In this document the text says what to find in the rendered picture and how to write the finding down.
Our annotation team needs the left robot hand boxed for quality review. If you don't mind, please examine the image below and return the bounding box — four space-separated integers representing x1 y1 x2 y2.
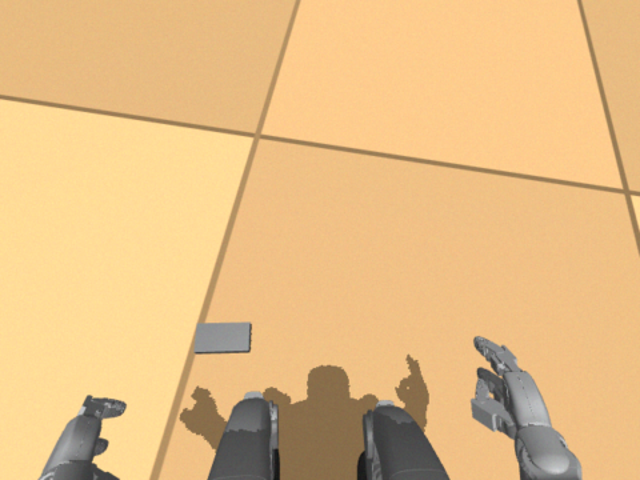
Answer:
41 395 126 480

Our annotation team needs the right robot hand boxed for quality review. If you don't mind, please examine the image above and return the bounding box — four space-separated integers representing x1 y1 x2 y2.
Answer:
471 336 552 441

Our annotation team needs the left robot arm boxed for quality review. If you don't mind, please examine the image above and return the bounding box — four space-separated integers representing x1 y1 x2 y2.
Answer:
38 463 94 480

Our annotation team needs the small box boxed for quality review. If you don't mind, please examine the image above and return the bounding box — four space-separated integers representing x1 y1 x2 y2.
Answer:
194 322 251 354

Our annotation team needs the right robot arm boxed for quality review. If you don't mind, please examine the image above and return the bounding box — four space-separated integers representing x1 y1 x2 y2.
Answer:
515 425 582 480

